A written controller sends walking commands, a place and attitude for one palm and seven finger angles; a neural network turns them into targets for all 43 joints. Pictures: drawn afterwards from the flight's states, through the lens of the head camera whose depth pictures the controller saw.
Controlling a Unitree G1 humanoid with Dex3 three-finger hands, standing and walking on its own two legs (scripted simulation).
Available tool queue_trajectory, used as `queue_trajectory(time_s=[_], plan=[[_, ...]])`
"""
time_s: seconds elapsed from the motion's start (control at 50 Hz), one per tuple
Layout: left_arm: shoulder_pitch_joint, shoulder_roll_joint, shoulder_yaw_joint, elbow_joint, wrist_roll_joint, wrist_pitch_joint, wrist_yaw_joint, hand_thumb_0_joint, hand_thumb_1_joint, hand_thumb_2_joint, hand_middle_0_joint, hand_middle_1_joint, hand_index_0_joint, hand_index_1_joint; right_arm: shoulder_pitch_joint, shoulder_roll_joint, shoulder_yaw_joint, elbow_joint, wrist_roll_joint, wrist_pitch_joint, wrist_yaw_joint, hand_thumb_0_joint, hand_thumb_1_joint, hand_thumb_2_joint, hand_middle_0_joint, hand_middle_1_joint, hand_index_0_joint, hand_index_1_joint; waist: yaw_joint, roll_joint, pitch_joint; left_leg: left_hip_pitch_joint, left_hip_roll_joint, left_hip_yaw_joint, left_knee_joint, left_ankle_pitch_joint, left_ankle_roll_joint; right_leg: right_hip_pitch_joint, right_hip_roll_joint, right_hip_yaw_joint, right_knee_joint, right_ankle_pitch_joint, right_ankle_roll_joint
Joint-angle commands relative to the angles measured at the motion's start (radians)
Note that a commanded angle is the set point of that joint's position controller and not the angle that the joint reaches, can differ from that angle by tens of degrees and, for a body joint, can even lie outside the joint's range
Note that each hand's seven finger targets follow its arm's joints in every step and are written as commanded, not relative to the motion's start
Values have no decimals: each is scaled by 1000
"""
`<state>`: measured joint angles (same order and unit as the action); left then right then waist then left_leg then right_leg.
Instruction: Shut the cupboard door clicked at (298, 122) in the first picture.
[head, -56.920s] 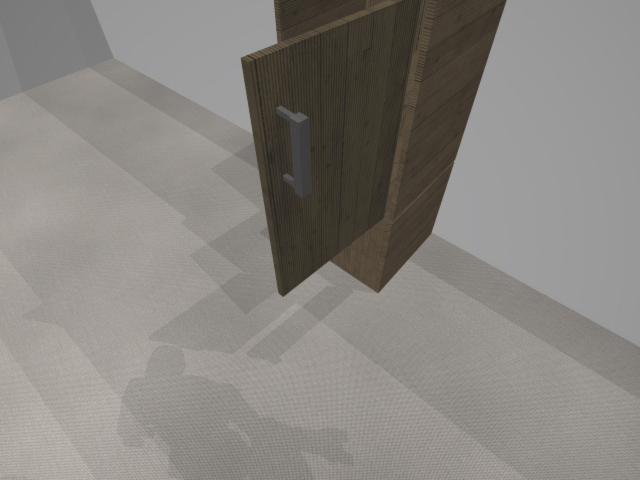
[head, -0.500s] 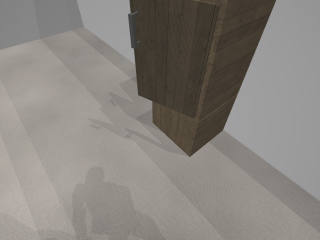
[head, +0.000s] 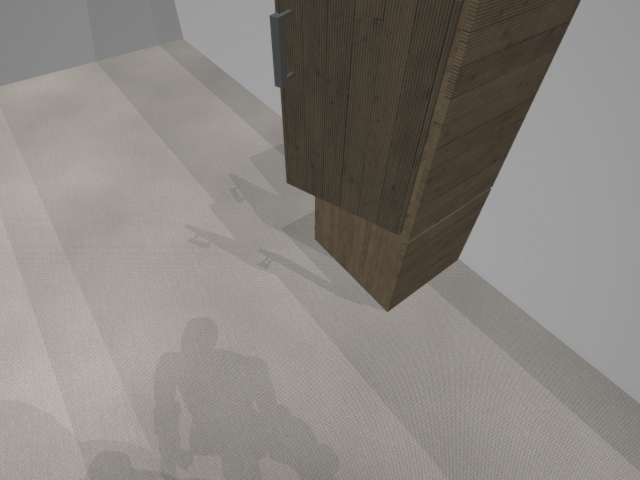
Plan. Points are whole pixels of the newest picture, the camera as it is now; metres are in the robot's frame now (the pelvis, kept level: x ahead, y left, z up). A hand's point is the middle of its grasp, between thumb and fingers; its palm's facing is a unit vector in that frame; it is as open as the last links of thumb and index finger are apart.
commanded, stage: walk to a spot facing it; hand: left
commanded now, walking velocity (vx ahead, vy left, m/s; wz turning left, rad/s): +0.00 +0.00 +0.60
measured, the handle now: (284, 49) +0.95 +0.12 +0.09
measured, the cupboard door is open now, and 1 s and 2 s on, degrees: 19 19 19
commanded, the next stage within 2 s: none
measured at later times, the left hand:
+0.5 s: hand out of the picture +0.06 +0.26 -0.15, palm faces +0.25 -0.93 -0.27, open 7.4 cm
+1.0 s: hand out of the picture -0.09 +0.15 -0.16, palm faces +0.58 -0.77 -0.27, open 7.4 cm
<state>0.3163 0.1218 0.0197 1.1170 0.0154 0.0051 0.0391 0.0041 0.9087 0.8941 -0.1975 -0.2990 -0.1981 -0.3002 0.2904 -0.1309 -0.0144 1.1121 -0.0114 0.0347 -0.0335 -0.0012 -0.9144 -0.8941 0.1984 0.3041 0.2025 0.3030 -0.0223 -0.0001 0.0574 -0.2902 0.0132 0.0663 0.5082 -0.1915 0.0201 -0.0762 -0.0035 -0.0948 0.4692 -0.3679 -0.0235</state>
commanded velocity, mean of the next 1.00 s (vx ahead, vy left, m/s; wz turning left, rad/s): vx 0.01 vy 0.00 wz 0.60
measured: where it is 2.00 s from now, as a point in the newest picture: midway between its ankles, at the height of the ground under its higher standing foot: outside the picture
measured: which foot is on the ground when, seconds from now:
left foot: down 0.00-0.66, up 0.68-1.00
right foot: down 0.00-0.18, up 0.20-0.64, down 0.66-1.00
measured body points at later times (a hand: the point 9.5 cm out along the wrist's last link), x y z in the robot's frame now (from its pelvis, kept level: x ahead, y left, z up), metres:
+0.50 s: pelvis -0.01 +0.02 +0.00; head +0.04 +0.04 +0.45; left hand +0.05 +0.31 -0.13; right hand +0.11 -0.22 -0.14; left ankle +0.04 +0.11 -0.73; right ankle +0.02 -0.15 -0.67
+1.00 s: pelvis +0.00 -0.04 +0.00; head +0.06 -0.01 +0.44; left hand -0.12 +0.19 -0.14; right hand +0.22 -0.20 -0.15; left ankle -0.08 +0.08 -0.69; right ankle +0.02 -0.14 -0.73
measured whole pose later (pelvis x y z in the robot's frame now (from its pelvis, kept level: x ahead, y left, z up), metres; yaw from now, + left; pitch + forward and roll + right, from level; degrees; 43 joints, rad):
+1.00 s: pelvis +0.00 -0.04 +0.00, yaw +37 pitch +0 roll +2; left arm 0.26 0.19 0.04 0.89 0.03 0.01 0.02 0.01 0.90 0.89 -0.20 -0.30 -0.20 -0.30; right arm 0.14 -0.24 -0.07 0.92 -0.02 0.10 0.02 0.00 -0.91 -0.89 0.20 0.30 0.20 0.30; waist 0.00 -0.01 0.14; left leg -0.40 0.02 0.04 0.86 -0.45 -0.05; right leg -0.19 -0.12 -0.20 0.58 -0.38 0.00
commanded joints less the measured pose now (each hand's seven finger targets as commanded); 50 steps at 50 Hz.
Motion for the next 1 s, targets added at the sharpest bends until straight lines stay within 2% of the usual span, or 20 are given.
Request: queue_trajectory(time_s=[0.0, 0.06, 0.12, 0.14, 0.16, 0.18, 0.2, 0.24, 0.3, 0.46, 0.56, 0.6, 0.62, 0.64, 0.66, 0.68, 0.72, 0.76, 0.86, 0.98], plan=[[86, 168, 56, -56, 7, 3, 14, 0, 900, 900, -200, -300, -200, -300, -18, -92, -39, -83, -7, 5, 10, 0, -900, -900, 200, 300, 200, 300, 36, -154, 65, -126, 12, -14, 253, -120, -20, -63, -299, 149, -107, 458, -133], [53, 193, 70, -93, 25, 1, 20, 0, 900, 900, -200, -300, -200, -300, -74, -102, -52, -140, -4, 11, 18, 0, -900, -900, 200, 300, 200, 300, 39, -155, 79, -234, 32, -28, 428, -337, -27, -11, -384, 139, -58, 727, -188], [-20, 239, 86, -138, 14, -3, 15, 0, 900, 900, -200, -300, -200, -300, 20, -113, -52, -140, -7, 1, 25, 0, -900, -900, 200, 300, 200, 300, -31, -89, 4, -45, 11, 21, 97, -98, -19, -15, -307, -15, 200, 825, -80], [-17, 227, 87, -157, 2, 0, 10, 0, 900, 900, -200, -300, -200, -300, 105, -161, -60, -124, -14, -9, 25, 0, -900, -900, 200, 300, 200, 300, -62, 61, -65, 118, 68, -102, -37, 273, 25, -134, -226, -71, 401, 607, -6], [-1, 167, 73, -189, -11, 5, 2, 0, 900, 900, -200, -300, -200, -300, 149, -263, -78, -120, -16, -18, 18, 0, -900, -900, 200, 300, 200, 300, -53, 386, -90, 246, 321, -486, -97, 737, 164, -390, -64, -68, 649, -147, 73], [-61, 178, 67, -214, -6, 21, 10, 0, 900, 900, -200, -300, -200, -300, 164, -281, -79, -111, -9, -8, 9, 0, -900, -900, 200, 300, 200, 300, -67, 292, -133, 197, 374, -536, -151, 657, 216, -390, -53, 80, 723, -302, 48], [-75, 180, 74, -219, 2, 27, 11, 0, 900, 900, -200, -300, -200, -300, 105, -272, -81, -130, -16, -4, 11, 0, -900, -900, 200, 300, 200, 300, -47, 181, -94, 109, 344, -464, -204, 244, 193, -373, -81, 106, 729, -247, 34], [-142, 184, 81, -225, 11, 33, -4, 0, 900, 900, -200, -300, -200, -300, 7, -255, -75, -181, -23, -9, 5, 0, -900, -900, 200, 300, 200, 300, -27, 142, 13, -47, 273, -482, -273, -112, 143, -423, -92, 125, 729, -102, 50], [-116, 179, 81, -224, 15, 28, -16, 0, 900, 900, -200, -300, -200, -300, -35, -258, -75, -204, -22, -19, 1, 0, -900, -900, 200, 300, 200, 300, 3, 62, -26, 10, 220, -423, -263, -53, 125, -447, -80, 124, 668, -4, 73], [-176, 192, 70, -293, 14, 29, -18, 0, 900, 900, -200, -300, -200, -300, -26, -296, -101, -228, -22, -4, 17, 0, -900, -900, 200, 300, 200, 300, -19, 136, -112, 100, 174, -467, -221, -1, 144, -415, -21, 114, 433, -37, 92], [-121, 206, 66, -300, 5, 27, -12, 0, 900, 900, -200, -300, -200, -300, -71, -304, -115, -255, -22, 9, 25, 0, -900, -900, 200, 300, 200, 300, 4, 191, -131, 38, 128, -503, -188, 54, 120, -241, 29, 106, 196, -40, 72], [-32, 228, 78, -280, 1, 23, -7, 0, 900, 900, -200, -300, -200, -300, -115, -280, -115, -277, -13, 16, 28, 0, -900, -900, 200, 300, 200, 300, 49, 161, -139, -104, 72, -468, -149, -41, 67, -37, 25, 88, -17, 66, 56], [0, 278, 89, -279, 10, 15, -3, 0, 900, 900, -200, -300, -200, -300, -115, -236, -114, -282, -3, 19, 33, 0, -900, -900, 200, 300, 200, 300, 62, 25, -137, -218, -12, -388, -22, -156, 9, 56, -90, 196, -170, 23, 16], [-20, 365, 103, -298, 26, 7, 4, 0, 900, 900, -200, -300, -200, -300, -98, -172, -107, -295, 4, 15, 35, 0, -900, -900, 200, 300, 200, 300, 61, -269, -106, -375, -152, -183, 289, -311, -73, 55, -381, 536, -296, -86, -102], [-117, 358, 88, -319, 17, 11, 10, 0, 900, 900, -200, -300, -200, -300, -108, -237, -118, -294, -13, 15, 38, 0, -900, -900, 200, 300, 200, 300, 34, -209, -46, -333, -101, -171, 545, -381, -66, -142, -485, 519, -280, 42, -158], [-195, 298, 73, -339, 15, 7, 12, 0, 900, 900, -200, -300, -200, -300, -64, -229, -115, -284, -20, 22, 47, 0, -900, -900, 200, 300, 200, 300, -17, -121, -19, -313, -67, -189, 665, -309, -52, -204, -416, 396, -247, 74, -162], [-220, 240, 61, -339, 8, -6, 9, 0, 900, 900, -200, -300, -200, -300, -60, -207, -108, -256, -18, 31, 54, 0, -900, -900, 200, 300, 200, 300, -40, -147, -5, -328, -30, -137, 746, -223, -75, -140, -301, 241, -144, 384, -125], [-168, 241, 64, -327, 10, -13, 10, 0, 900, 900, -200, -300, -200, -300, -76, -192, -95, -272, -9, 27, 60, 0, -900, -900, 200, 300, 200, 300, -27, -161, -34, -339, -22, -96, 694, -212, -87, -37, -287, 144, -78, 616, -108], [13, 274, 80, -273, 12, -12, 8, 0, 900, 900, -200, -300, -200, -300, -205, -164, -71, -304, -6, 26, 61, 0, -900, -900, 200, 300, 200, 300, 62, -182, -74, -309, -14, -23, 475, -254, -87, 138, -310, 88, -13, 817, -97], [29, 304, 96, -268, 21, -5, 2, 0, 900, 900, -200, -300, -200, -300, -210, -157, -62, -305, 1, 15, 60, 0, -900, -900, 200, 300, 200, 300, 61, -243, -87, -137, -21, 39, 201, -247, -55, 94, -345, 38, 58, 841, -87]])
